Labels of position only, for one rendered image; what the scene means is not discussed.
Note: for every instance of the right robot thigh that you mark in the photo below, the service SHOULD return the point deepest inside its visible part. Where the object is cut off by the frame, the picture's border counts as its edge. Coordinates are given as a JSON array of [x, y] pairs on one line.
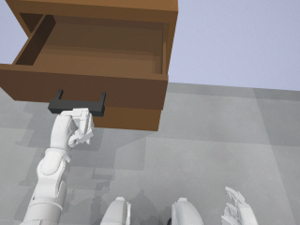
[[185, 213]]

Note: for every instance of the right robot hand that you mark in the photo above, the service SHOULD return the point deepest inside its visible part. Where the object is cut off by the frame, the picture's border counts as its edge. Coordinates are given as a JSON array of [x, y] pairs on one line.
[[242, 214]]

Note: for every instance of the cabinet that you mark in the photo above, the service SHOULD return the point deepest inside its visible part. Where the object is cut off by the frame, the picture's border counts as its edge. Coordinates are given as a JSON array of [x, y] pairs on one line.
[[29, 12]]

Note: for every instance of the drawer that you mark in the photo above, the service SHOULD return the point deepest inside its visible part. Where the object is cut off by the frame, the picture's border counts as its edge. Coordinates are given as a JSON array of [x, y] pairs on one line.
[[86, 56]]

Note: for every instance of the left robot hand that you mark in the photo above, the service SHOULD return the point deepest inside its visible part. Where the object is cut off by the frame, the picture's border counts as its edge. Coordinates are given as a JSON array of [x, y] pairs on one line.
[[78, 121]]

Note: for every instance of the handle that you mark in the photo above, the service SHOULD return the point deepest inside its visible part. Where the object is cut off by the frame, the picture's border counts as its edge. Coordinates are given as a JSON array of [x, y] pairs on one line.
[[58, 105]]

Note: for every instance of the robot left shin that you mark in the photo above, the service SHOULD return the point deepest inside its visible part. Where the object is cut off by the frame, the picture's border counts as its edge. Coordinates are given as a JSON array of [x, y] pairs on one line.
[[120, 199]]

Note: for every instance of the left robot forearm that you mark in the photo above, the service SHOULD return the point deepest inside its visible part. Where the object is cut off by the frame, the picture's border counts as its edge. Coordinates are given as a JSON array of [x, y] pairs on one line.
[[47, 202]]

